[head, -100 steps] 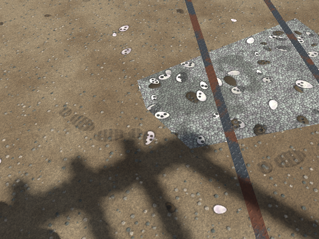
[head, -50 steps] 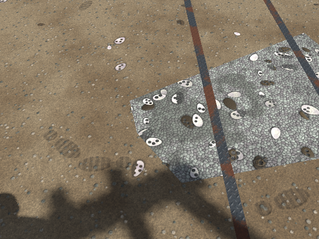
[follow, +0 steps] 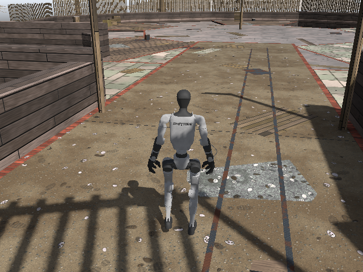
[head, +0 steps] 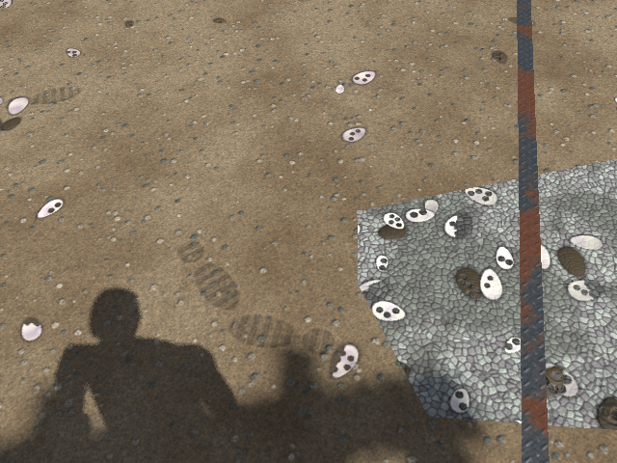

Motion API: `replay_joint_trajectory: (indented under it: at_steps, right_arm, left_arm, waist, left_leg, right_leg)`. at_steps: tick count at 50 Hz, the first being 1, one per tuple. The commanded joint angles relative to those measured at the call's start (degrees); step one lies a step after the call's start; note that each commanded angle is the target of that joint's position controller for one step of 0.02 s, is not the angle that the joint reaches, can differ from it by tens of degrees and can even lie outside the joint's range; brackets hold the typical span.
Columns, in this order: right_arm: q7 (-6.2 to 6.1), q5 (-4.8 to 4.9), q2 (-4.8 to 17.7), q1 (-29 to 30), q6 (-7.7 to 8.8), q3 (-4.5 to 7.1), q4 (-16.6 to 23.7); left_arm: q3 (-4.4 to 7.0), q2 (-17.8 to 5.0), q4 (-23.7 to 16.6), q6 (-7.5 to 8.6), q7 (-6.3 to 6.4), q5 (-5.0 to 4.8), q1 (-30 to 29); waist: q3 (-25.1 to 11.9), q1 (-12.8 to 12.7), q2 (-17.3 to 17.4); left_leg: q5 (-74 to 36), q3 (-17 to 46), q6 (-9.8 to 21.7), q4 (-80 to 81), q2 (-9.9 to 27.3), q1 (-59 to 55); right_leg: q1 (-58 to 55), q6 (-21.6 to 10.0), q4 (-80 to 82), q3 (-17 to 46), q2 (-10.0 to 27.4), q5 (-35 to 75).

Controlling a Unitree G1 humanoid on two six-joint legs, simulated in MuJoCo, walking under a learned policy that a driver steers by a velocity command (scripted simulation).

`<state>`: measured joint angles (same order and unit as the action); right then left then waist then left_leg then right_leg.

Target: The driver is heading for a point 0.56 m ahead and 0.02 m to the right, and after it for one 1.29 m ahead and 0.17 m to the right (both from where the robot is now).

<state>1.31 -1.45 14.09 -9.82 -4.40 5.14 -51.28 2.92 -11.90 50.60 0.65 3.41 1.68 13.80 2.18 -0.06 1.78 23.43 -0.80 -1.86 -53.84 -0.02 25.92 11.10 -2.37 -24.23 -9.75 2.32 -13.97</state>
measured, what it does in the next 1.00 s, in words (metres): walks ahead: left foot, then right foot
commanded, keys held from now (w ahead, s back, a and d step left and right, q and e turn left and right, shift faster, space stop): w+q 0.02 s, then w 0.24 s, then w+e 0.54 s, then w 0.20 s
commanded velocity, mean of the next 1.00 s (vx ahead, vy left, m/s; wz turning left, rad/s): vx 0.38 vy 0.00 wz -0.13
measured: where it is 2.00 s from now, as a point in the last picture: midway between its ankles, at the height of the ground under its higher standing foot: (368, 275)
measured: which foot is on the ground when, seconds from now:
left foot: up 0.00-0.14, down 0.16-0.64, up 0.66-1.00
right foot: down 0.00-0.16, up 0.18-0.64, down 0.66-1.00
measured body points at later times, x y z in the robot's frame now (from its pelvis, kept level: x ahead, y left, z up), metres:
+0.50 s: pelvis +0.12 +0.05 -0.01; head +0.14 +0.06 +0.44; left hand +0.21 +0.31 -0.15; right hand +0.11 -0.20 -0.14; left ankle -0.03 +0.11 -0.74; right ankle +0.26 -0.07 -0.69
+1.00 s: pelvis +0.39 +0.00 +0.00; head +0.41 -0.02 +0.45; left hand +0.45 +0.27 -0.12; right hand +0.50 -0.27 -0.12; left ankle +0.57 +0.15 -0.67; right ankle +0.33 -0.03 -0.74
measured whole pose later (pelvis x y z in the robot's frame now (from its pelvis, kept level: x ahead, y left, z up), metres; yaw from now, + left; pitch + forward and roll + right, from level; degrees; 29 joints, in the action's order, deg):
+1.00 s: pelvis +0.39 +0.00 +0.00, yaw -12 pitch +1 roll +0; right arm 1.5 -2.5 14.7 -6.9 1.6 1.7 -44.9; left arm 3.2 -14.0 51.9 4.0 -0.7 -0.2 21.2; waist 2.3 -2.3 2.5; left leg 2.9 1.2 -1.4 -49.1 7.9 39.6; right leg 2.4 -7.9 -13.0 3.1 -8.8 -10.9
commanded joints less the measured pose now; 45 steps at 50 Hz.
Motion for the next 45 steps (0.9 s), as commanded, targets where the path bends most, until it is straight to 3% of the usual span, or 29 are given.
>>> replay_joint_trajectory:
  at_steps: [1,4,5,6,7,8,9,10,11,12,15,17,21,24,27,29,31,32,33,34,35,36,37,38,39,41,45]
  right_arm:
    - [0.87,0.54,2.2,3.7,0.23,-0.31,5.9]
    - [1.79,0.35,3.0,5.1,0.45,-0.44,7.8]
    - [1.97,0.31,3.0,3.9,0.83,-0.49,7.7]
    - [1.93,0.07,2.3,0.1,1.46,-0.68,6.5]
    - [1.5,-0.19,2.3,-6.6,2.4,-0.6,3.7]
    - [0.85,-0.77,5.1,-13.3,3.82,0.08,1.2]
    - [0.36,-0.14,12.6,-17.1,4.78,1.4,1.9]
    - [-0.47,0.0,11.4,-16.0,4.9,1.17,1.0]
    - [-0.79,0.07,8.6,-11.9,5.27,-0.04,2.0]
    - [-0.95,0.17,7.1,-8.7,5.79,-0.52,2.7]
    - [-1.18,0.25,5.3,-7.5,7.86,-1.15,2.7]
    - [-1.07,0.35,5.2,-11.0,8.71,-1.2,1.2]
    - [-1.46,-0.26,4.6,-14.9,9.28,-1.74,-0.9]
    - [-1.79,-0.06,4.1,-13.7,9.82,-2.22,-1.3]
    - [-2.44,0.1,4.7,-15.6,10.18,-2.4,-3.0]
    - [-2.92,0.01,6.5,-15.3,10.2,-2.23,-3.5]
    - [-3.45,-0.45,8.7,-14.0,9.42,-1.71,-3.4]
    - [-3.39,-0.29,9.5,-13.2,8.97,-1.48,-2.8]
    - [-2.99,0.11,9.4,-12.2,9.03,-1.55,-1.6]
    - [-1.52,1.12,1.9,-15.6,9.42,-2.92,1.7]
    - [-1.17,0.69,6.4,-9.3,10.22,-1.98,3.6]
    - [-0.88,1.05,6.3,-6.0,10.92,-2.14,5.4]
    - [-0.94,0.89,6.2,-5.8,11.44,-2.34,5.5]
    - [-1.11,0.35,5.7,-5.9,11.06,-2.3,5.2]
    - [-1.09,-0.63,5.3,-7.1,9.92,-2.43,5.4]
    - [-0.68,-1.54,4.2,-8.7,7.78,-2.62,5.3]
    - [-0.09,-1.45,4.0,-1.5,6.44,-2.69,7.8]
  left_arm:
    - [2.74,-10.7,-2.1,0.14,-0.95,0.47,4.2]
    - [3.47,-12.2,-2.3,0.22,-2.5,1.07,3.8]
    - [3.59,-12.3,-2.4,0.14,-2.96,0.97,3.0]
    - [3.57,-12.0,-2.5,-0.06,-3.35,0.41,1.3]
    - [3.14,-10.3,-2.5,-0.23,-3.61,0.02,0.3]
    - [1.79,-5.6,-2.9,-0.33,-3.93,0.26,0.0]
    - [0.51,-1.8,-7.3,-0.01,-4.33,0.29,-4.5]
    - [1.87,-7.8,-7.6,0.11,-4.53,1.37,-8.5]
    - [2.18,-8.3,-7.0,0.61,-5.46,-0.16,-7.1]
    - [2.17,-8.5,-5.4,1.33,-6.13,-0.88,-4.8]
    - [2.21,-7.9,-1.8,0.97,-6.47,0.33,-0.3]
    - [1.89,-6.4,-2.0,0.51,-6.49,0.02,-1.5]
    - [1.64,-5.6,-4.0,0.25,-6.55,-0.28,-6.9]
    - [0.73,-4.3,-5.6,0.52,-6.92,0.22,-10.3]
    - [-0.25,-2.9,-8.0,0.68,-7.26,0.34,-14.2]
    - [-0.04,-3.8,-8.0,0.71,-6.86,0.12,-11.5]
    - [1.01,-6.2,-5.7,0.91,-6.41,0.1,-1.9]
    - [1.94,-8.0,-3.4,1.3,-6.12,0.34,5.7]
    - [3.4,-11.5,-1.5,1.5,-5.4,1.03,13.0]
    - [4.98,-17.6,-2.1,1.29,-4.77,1.35,12.4]
    - [4.98,-17.1,-2.0,0.99,-5.12,-1.3,11.6]
    - [4.54,-15.5,-2.2,0.92,-4.7,-1.35,7.4]
    - [3.74,-12.2,-2.4,1.07,-4.53,-1.28,5.2]
    - [3.2,-10.5,-2.6,1.4,-4.27,-1.17,3.1]
    - [2.63,-9.1,-2.7,1.73,-3.98,-1.38,1.8]
    - [2.35,-9.2,-2.6,2.89,-3.97,-1.74,2.3]
    - [2.23,-10.0,-1.3,3.83,-4.04,-1.86,6.8]
  waist:
    - [-4.1,-2.7,-11.0]
    - [-2.9,-3.6,-12.3]
    - [-1.7,-2.7,-11.6]
    - [-0.9,-0.1,-9.6]
    - [-1.7,2.8,-6.2]
    - [-3.5,5.4,5.3]
    - [-1.2,7.3,18.1]
    - [5.1,7.4,7.9]
    - [6.1,4.1,5.4]
    - [6.1,2.0,5.1]
    - [2.4,-0.1,3.6]
    - [2.3,0.5,2.4]
    - [5.5,1.9,2.4]
    - [6.7,1.8,2.6]
    - [7.4,2.4,2.5]
    - [4.3,0.6,3.9]
    - [-2.3,-3.9,5.6]
    - [-6.9,-7.2,5.0]
    - [-10.9,-10.8,1.2]
    - [-15.5,-5.7,-13.7]
    - [-18.5,-7.2,-7.4]
    - [-9.8,-5.1,-5.1]
    - [-5.0,-3.2,-0.3]
    - [-2.0,-1.0,1.7]
    - [-1.4,1.0,1.1]
    - [-2.0,2.3,-0.4]
    - [0.9,0.1,-2.8]
  left_leg:
    - [2.1,-3.3,0.9,7.1,0.0,1.8]
    - [4.0,-4.9,3.7,14.5,-0.8,-4.5]
    - [3.0,-5.5,4.8,18.7,-1.2,-7.9]
    - [-1.1,-6.2,6.0,25.6,-2.1,-14.6]
    - [-3.8,-6.1,7.0,31.8,-3.6,-24.7]
    - [3.4,6.7,8.6,39.2,5.2,-34.5]
    - [18.4,34.3,15.0,47.3,22.0,-38.0]
    - [12.9,32.6,17.7,47.9,22.9,-30.3]
    - [10.3,27.3,16.6,47.7,19.4,-27.9]
    - [5.0,22.0,14.5,48.7,16.0,-27.1]
    - [-16.3,10.4,11.9,47.7,11.3,-29.9]
    - [-25.1,6.3,11.6,47.0,11.4,-30.8]
    - [-29.6,1.2,11.0,47.9,12.2,-30.6]
    - [-34.3,-3.4,10.2,48.3,11.5,-28.6]
    - [-45.0,-6.3,9.4,46.9,12.9,-30.5]
    - [-65.4,-8.6,8.3,39.9,13.4,-33.3]
    - [-78.4,-9.9,8.0,24.8,14.2,-34.5]
    - [-73.4,-10.2,7.9,13.2,13.7,-30.7]
    - [-56.9,-10.8,7.1,-2.6,11.3,-19.7]
    - [-1.7,-9.3,4.2,-26.5,-0.6,5.0]
    - [3.0,3.9,4.8,-33.2,-2.8,11.7]
    - [-2.8,5.1,5.3,-30.7,1.0,15.4]
    - [-6.1,4.3,5.3,-25.5,3.3,13.5]
    - [-6.8,4.3,4.7,-21.3,4.8,10.6]
    - [-6.5,4.4,3.6,-18.6,5.6,7.3]
    - [-6.3,3.4,2.0,-14.2,6.3,5.0]
    - [-15.4,0.6,0.1,-3.5,7.5,10.1]
  right_leg:
    - [-9.1,-9.7,4.8,8.9,15.4,21.9]
    - [-4.5,-9.2,9.0,11.3,15.8,-3.9]
    - [-2.2,-8.6,9.3,11.5,15.8,-8.5]
    - [1.9,-7.5,7.4,10.1,14.8,-11.1]
    - [8.0,-5.6,2.0,7.2,12.5,-13.5]
    - [16.8,-2.6,-12.2,0.3,7.6,-17.0]
    - [34.8,0.4,-26.2,-1.9,-1.2,-23.5]
    - [35.7,0.0,-31.3,6.3,1.9,-17.9]
    - [34.1,-0.3,-32.2,8.3,3.0,-11.4]
    - [32.2,-0.2,-31.6,8.8,3.5,-6.7]
    - [29.5,0.2,-34.5,7.7,3.2,1.1]
    - [31.6,0.4,-36.0,8.1,3.0,3.0]
    - [36.3,0.7,-33.0,11.3,0.2,6.1]
    - [32.5,0.1,-24.1,8.0,-0.5,10.4]
    - [27.9,-2.4,-15.8,3.3,-1.0,10.0]
    - [21.5,-5.1,-13.0,0.4,-4.1,6.6]
    - [11.4,-7.8,-12.1,-0.4,-7.6,1.5]
    - [1.0,-9.2,-8.5,0.8,-9.0,1.6]
    - [-11.9,-11.9,-4.4,9.1,-3.9,-2.3]
    - [-28.3,-21.1,-0.9,40.6,14.2,-5.0]
    - [-28.4,-22.8,7.3,54.5,16.2,-4.6]
    - [-21.3,-20.8,8.8,45.7,15.5,-2.8]
    - [-13.6,-18.6,10.1,40.1,13.9,2.8]
    - [-7.5,-16.5,10.8,35.3,11.0,8.5]
    - [-3.0,-15.6,11.7,31.5,8.5,12.4]
    - [0.0,-15.1,12.7,27.1,6.4,17.0]
    - [0.1,-12.2,16.0,22.8,4.1,18.7]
